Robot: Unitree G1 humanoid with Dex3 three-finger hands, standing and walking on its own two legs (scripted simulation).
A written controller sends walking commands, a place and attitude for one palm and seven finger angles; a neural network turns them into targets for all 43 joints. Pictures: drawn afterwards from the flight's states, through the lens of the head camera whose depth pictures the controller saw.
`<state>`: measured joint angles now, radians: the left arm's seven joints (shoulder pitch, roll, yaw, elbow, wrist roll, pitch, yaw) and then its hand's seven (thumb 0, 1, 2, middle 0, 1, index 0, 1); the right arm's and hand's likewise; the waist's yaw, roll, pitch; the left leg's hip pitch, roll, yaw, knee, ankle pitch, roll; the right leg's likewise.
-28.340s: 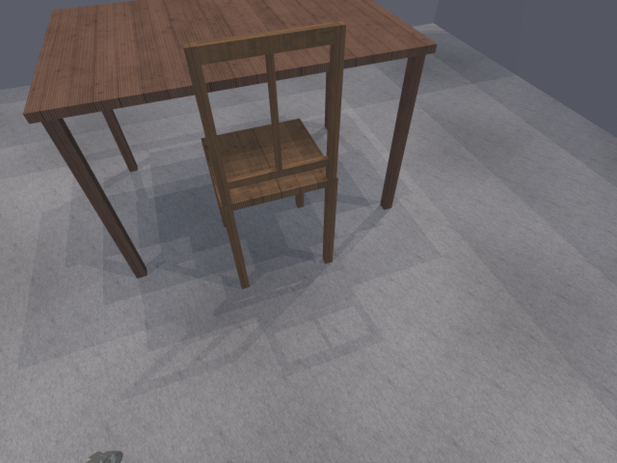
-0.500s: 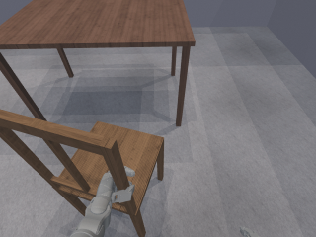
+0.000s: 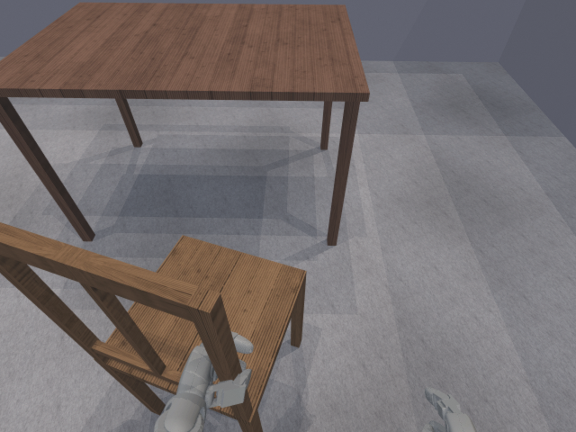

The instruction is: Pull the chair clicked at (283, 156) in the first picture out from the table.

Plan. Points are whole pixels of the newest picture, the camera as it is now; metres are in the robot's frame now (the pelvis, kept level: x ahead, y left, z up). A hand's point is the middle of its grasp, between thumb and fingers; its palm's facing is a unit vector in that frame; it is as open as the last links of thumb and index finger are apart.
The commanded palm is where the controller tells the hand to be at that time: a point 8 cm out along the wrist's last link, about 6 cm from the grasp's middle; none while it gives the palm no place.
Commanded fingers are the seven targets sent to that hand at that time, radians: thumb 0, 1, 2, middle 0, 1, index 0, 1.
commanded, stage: stop walking, hand still on the chair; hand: left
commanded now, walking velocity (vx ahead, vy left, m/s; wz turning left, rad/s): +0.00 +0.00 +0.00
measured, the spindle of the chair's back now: (131, 332) +0.28 +0.27 -0.07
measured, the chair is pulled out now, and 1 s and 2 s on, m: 0.56 0.56 0.56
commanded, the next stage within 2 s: open the thumb and straighten the fingers in 0.10 s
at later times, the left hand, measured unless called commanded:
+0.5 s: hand (231, 377) +0.22 +0.10 -0.07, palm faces -0.12 -0.99 -0.09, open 9.7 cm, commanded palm +0.21 +0.15 -0.05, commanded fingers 0.00 -0.55 0.20 -0.35 -1.01 -0.35 -1.01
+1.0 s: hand (225, 378) +0.22 +0.11 -0.08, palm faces -0.10 -0.99 -0.09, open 17.2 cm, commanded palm +0.20 +0.16 -0.05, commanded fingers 0.00 -0.55 0.20 0.00 0.00 0.00 0.00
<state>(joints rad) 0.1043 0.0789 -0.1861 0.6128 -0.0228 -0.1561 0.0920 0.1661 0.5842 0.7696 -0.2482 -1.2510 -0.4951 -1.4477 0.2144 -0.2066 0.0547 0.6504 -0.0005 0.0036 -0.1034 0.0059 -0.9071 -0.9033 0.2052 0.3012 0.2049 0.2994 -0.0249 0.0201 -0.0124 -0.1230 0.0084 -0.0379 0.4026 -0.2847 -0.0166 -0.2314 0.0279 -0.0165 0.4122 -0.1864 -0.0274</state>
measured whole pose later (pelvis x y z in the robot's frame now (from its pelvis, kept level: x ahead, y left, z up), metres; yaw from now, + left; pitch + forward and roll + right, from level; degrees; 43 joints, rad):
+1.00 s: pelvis +0.00 +0.00 -0.05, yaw +2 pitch +11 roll +0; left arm 0.27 0.14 -0.15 0.07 -0.05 0.17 0.01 -0.01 -0.54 0.21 -0.04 -0.12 -0.04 -0.12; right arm 0.29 -0.25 0.04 0.48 0.04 -0.10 -0.05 0.01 -0.91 -0.90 0.20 0.30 0.20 0.30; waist -0.06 0.05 -0.15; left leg -0.57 -0.03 -0.07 0.89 -0.51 -0.01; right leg -0.66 -0.01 -0.06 0.88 -0.41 -0.02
